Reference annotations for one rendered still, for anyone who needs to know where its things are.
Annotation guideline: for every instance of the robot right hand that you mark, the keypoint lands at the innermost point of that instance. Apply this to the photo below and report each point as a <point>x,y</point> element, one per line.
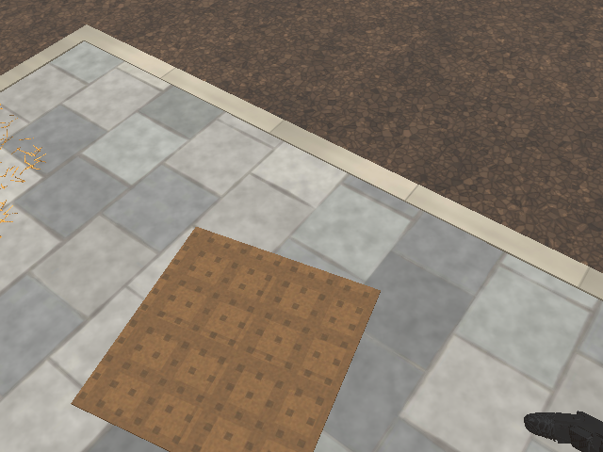
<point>581,430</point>

